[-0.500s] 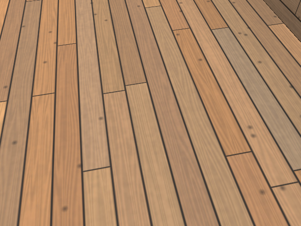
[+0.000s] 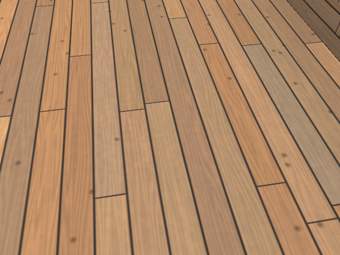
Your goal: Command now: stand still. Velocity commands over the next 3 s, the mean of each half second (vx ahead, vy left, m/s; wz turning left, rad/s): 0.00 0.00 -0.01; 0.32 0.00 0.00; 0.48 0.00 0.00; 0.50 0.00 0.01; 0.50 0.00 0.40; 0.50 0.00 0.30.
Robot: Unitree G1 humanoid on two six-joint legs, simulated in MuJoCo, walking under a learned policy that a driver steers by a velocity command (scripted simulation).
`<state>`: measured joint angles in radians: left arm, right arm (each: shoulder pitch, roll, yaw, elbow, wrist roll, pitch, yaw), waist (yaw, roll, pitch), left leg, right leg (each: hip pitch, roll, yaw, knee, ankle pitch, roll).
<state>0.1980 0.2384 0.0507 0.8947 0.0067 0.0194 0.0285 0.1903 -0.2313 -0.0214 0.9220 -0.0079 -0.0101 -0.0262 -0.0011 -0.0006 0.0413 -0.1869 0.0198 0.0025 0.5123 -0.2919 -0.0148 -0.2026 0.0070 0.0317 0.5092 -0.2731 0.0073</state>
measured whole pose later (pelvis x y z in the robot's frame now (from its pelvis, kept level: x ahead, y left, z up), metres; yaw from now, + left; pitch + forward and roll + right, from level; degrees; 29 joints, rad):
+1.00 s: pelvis +0.15 -0.01 +0.00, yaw +0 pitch +2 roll +0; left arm 0.50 0.18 0.01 1.10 0.00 -0.08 0.01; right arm 0.04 -0.26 -0.04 0.89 0.03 -0.09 0.03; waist 0.08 0.03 0.01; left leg -0.65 0.08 0.03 0.75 -0.09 0.02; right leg 0.10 0.02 -0.02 0.18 -0.31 -0.03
